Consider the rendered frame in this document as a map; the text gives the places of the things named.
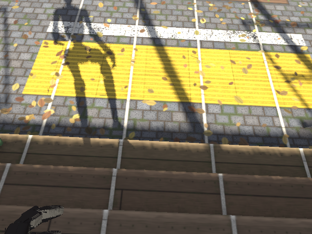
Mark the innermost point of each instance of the robot left hand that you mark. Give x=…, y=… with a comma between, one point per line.
x=34, y=217

